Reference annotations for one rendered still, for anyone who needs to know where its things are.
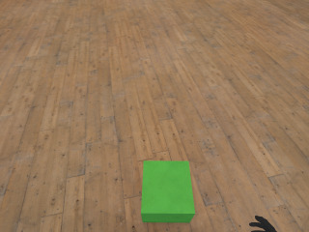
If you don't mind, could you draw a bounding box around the robot right hand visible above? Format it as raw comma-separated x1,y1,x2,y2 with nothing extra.
249,216,277,232

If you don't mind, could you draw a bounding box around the carton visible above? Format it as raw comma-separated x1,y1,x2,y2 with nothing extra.
141,160,195,223

